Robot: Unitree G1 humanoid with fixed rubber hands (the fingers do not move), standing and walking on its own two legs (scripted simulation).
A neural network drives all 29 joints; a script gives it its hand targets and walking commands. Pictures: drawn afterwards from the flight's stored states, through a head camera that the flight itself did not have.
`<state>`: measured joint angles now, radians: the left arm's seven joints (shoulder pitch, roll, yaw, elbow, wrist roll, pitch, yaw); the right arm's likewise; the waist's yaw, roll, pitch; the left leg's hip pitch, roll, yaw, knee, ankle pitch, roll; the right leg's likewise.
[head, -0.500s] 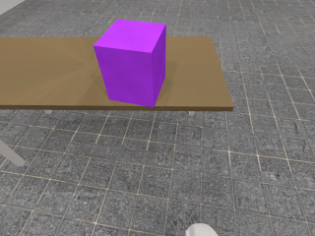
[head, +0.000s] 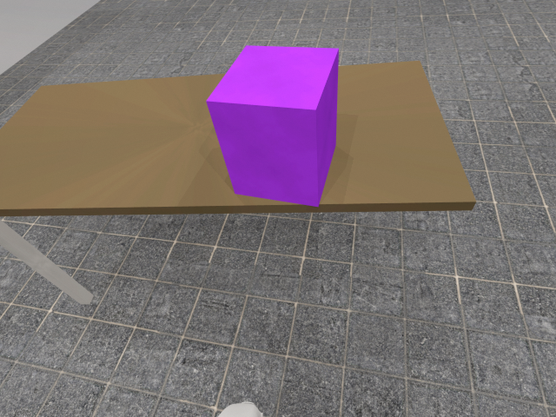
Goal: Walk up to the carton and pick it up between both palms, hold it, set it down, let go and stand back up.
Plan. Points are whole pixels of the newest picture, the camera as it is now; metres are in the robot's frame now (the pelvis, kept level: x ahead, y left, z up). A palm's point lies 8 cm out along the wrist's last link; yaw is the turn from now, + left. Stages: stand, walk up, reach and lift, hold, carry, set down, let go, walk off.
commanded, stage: walk up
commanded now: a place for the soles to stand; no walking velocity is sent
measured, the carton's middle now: (282, 127) +0.67 +0.04 +0.02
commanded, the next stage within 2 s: none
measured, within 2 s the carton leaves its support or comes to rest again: neither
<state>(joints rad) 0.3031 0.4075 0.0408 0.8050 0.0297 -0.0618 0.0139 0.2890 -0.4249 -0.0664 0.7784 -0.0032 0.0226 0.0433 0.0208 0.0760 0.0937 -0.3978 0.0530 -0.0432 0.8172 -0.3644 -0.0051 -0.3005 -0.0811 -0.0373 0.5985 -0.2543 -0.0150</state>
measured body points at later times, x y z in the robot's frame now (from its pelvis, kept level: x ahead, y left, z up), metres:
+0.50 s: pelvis +0.02 +0.01 +0.00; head +0.04 +0.01 +0.44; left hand +0.09 +0.33 -0.12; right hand +0.10 -0.32 -0.12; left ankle +0.04 +0.18 -0.73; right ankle +0.01 -0.12 -0.73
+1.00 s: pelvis +0.02 +0.02 +0.01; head +0.03 +0.02 +0.46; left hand +0.13 +0.32 -0.12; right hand +0.06 -0.31 -0.11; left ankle +0.04 +0.18 -0.73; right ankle +0.01 -0.12 -0.73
